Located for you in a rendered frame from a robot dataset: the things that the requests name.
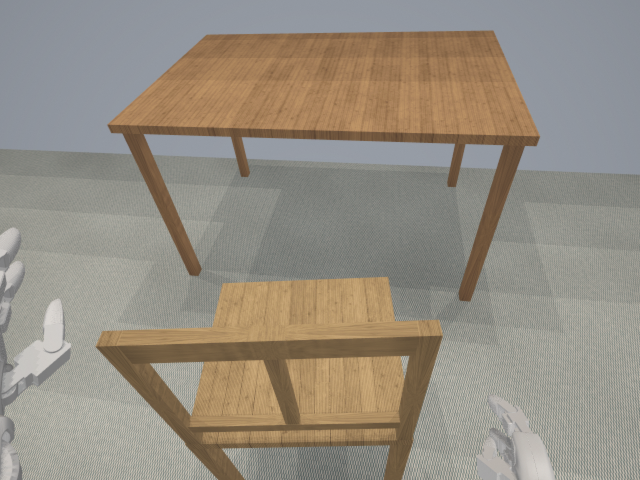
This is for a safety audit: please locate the left robot forearm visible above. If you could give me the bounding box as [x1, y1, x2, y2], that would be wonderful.
[0, 414, 22, 480]

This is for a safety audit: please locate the table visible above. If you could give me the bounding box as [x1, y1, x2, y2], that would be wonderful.
[107, 31, 540, 302]

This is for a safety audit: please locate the robot right hand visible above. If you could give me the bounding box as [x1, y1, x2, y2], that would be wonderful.
[477, 394, 555, 480]

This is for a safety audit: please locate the chair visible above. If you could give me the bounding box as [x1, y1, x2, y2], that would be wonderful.
[95, 277, 443, 480]

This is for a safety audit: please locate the robot left hand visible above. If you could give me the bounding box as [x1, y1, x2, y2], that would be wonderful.
[0, 227, 71, 415]

